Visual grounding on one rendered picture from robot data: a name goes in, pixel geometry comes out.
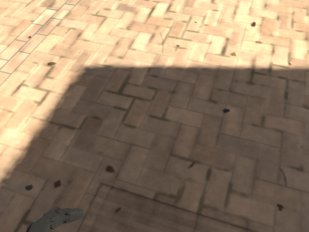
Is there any left robot hand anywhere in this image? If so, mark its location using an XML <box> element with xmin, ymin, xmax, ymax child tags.
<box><xmin>26</xmin><ymin>207</ymin><xmax>84</xmax><ymax>232</ymax></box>

